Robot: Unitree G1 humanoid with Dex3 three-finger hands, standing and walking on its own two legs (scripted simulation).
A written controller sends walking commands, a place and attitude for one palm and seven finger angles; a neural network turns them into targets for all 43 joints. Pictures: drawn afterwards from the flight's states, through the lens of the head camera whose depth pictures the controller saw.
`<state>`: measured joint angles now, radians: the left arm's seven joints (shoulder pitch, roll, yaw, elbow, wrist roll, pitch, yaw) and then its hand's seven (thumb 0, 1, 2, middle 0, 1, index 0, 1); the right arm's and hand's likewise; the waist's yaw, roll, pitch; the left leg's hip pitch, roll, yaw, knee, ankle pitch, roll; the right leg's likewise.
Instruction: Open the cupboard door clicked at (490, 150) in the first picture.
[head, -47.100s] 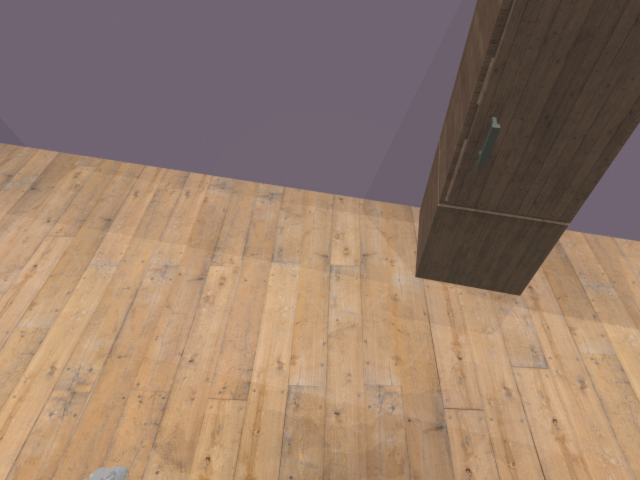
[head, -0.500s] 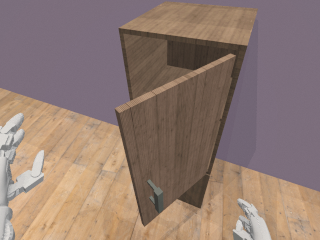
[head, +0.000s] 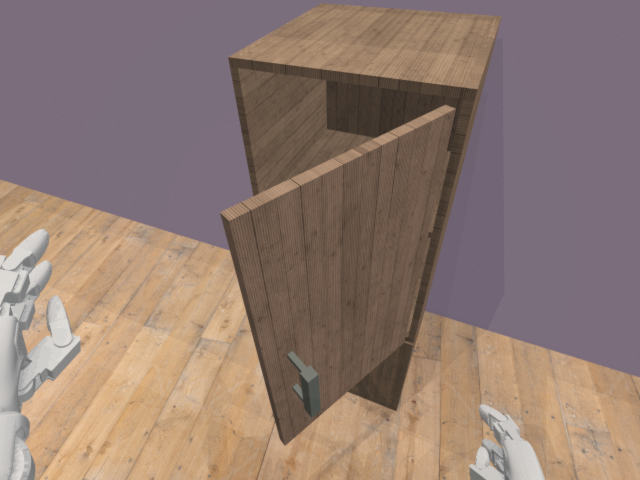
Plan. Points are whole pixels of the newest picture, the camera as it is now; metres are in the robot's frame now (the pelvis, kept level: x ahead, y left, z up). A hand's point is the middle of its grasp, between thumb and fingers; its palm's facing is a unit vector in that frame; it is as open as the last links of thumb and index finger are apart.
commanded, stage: step back with the hand held close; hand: left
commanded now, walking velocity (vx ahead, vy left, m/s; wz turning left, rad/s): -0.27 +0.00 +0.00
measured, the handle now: (303, 383) +0.29 +0.07 -0.10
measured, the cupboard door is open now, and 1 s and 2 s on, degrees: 63 63 63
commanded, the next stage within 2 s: stop stepping back and stand still in 1.54 s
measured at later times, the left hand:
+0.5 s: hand (35, 380) +0.15 +0.28 +0.16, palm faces +0.40 -0.77 -0.50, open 7.4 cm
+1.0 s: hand out of the picture +0.09 +0.29 +0.15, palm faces +0.45 -0.75 -0.49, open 7.4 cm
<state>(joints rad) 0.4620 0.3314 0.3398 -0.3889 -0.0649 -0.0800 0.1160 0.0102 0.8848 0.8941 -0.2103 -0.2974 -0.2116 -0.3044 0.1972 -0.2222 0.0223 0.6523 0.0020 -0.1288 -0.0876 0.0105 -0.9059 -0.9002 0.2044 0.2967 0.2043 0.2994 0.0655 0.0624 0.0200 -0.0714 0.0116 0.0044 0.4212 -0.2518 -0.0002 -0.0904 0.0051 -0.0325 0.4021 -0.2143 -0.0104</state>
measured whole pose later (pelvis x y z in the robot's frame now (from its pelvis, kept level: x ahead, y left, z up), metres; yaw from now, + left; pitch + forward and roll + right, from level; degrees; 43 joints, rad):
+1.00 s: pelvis -0.11 +0.02 -0.02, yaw +2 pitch -1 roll -1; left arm 0.53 0.42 0.46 -0.53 -0.01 -0.24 0.16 0.01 0.88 0.89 -0.21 -0.30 -0.21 -0.30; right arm 0.20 -0.23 -0.01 0.59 0.01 -0.07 -0.07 0.01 -0.90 -0.90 0.21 0.30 0.21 0.30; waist -0.01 -0.02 0.06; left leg -0.46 -0.01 0.01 0.65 -0.23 0.04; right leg -0.44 0.01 0.00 0.55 -0.11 0.02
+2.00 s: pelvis -0.28 -0.02 -0.02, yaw -5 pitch +0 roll +1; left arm 0.53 0.43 0.43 -0.41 -0.05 -0.20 0.16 0.01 0.88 0.89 -0.22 -0.30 -0.22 -0.31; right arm 0.30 -0.28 -0.03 0.70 0.01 -0.08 -0.08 0.01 -0.91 -0.90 0.20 0.30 0.20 0.30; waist -0.04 -0.04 -0.06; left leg -0.35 -0.02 0.07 0.55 -0.20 0.04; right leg -0.09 -0.01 0.00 0.56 -0.45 -0.01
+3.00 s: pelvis -0.36 -0.02 -0.01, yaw -5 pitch -1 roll -1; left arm 0.23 0.24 0.00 0.83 0.02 0.05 -0.01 0.01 0.90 0.89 -0.20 -0.29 -0.20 -0.30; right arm 0.15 -0.29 0.01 0.93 -0.02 0.00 0.00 0.01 -0.91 -0.90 0.20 0.30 0.20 0.30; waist -0.04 0.00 0.03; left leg -0.35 -0.02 -0.01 0.52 -0.14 0.02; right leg -0.18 0.02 -0.04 0.54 -0.34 -0.02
